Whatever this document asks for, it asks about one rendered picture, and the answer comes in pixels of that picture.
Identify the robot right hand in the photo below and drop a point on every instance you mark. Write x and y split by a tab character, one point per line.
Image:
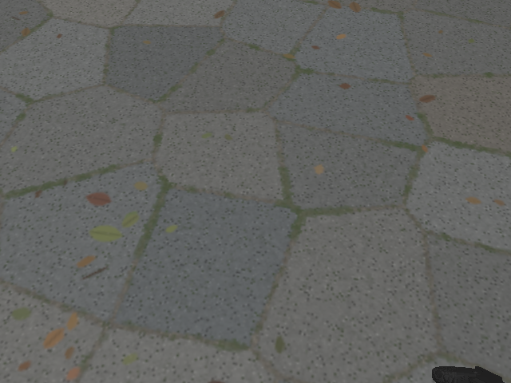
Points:
452	374

